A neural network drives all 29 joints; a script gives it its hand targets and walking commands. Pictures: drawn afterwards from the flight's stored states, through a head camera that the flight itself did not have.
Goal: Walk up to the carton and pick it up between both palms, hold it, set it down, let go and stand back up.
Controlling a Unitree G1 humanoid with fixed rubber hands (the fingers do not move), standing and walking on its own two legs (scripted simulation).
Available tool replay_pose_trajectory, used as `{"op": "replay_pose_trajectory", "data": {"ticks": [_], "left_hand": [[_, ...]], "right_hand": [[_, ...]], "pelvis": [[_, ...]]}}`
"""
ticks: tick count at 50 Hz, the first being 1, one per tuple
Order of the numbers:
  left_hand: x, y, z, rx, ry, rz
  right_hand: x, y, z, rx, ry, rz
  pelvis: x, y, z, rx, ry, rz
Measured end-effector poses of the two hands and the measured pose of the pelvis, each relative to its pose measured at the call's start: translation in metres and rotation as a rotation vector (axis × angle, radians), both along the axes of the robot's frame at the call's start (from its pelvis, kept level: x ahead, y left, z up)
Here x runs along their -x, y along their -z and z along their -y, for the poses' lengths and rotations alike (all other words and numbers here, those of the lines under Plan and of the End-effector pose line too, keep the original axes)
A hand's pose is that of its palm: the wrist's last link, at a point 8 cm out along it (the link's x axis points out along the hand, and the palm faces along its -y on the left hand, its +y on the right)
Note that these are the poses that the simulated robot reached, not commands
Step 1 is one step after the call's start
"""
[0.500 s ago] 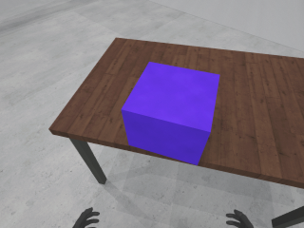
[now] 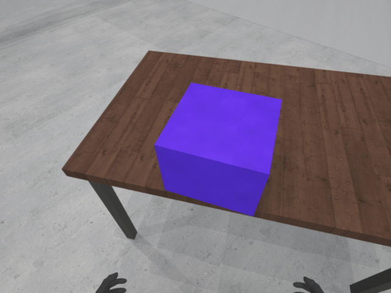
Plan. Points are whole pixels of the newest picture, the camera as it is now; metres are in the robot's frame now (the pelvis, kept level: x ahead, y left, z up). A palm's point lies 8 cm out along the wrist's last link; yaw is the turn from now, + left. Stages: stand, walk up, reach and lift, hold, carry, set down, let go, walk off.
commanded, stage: stand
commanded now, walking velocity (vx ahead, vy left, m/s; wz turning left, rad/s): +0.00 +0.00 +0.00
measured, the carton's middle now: (220, 146) +0.47 -0.03 -0.01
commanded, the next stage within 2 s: walk up in 1.52 s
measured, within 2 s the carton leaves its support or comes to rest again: neither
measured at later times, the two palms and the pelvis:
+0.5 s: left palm out of the picture +0.10 +0.23 -0.11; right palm out of the picture +0.09 -0.23 -0.12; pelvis +0.01 +0.00 +0.00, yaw +0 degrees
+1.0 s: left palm out of the picture +0.03 +0.23 -0.12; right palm out of the picture +0.02 -0.24 -0.12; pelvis +0.00 +0.00 +0.01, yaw +0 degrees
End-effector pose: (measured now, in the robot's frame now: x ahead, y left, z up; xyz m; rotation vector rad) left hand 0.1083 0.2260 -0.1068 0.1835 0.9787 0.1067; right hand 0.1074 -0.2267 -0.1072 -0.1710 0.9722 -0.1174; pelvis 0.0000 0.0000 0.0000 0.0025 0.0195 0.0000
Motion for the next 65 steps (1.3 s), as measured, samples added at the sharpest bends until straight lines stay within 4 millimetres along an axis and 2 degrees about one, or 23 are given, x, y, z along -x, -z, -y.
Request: {"op": "replay_pose_trajectory", "data": {"ticks": [12,20,31,39,54,65], "left_hand": [[-0.004,0.001,0.001,0.005,-0.014,-0.007],[0.006,0.004,-0.001,-0.006,-0.029,-0.051],[0.02,0.007,-0.003,-0.01,-0.049,-0.094],[0.04,0.01,-0.004,-0.009,-0.068,-0.153],[0.093,0.017,0.0,-0.001,-0.111,-0.311],[0.111,0.022,0.013,0.029,-0.118,-0.376]], "right_hand": [[0.007,0.003,0.003,0.008,0.021,-0.038],[0.012,0.006,0.004,0.005,0.032,-0.064],[0.033,0.011,0.006,0.007,0.059,-0.129],[0.05,0.013,0.009,0.01,0.073,-0.181],[0.094,0.019,0.006,-0.003,0.102,-0.327],[0.116,0.023,-0.005,-0.026,0.109,-0.399]], "pelvis": [[-0.005,-0.001,0.001,0.0,0.0,0.002],[-0.007,-0.002,0.002,-0.001,0.001,0.007],[-0.006,-0.005,0.002,0.0,-0.001,0.023],[-0.003,-0.008,0.002,0.002,-0.001,0.032],[0.001,-0.014,0.004,0.002,-0.002,0.043],[0.003,-0.015,0.004,0.002,-0.002,0.047]]}}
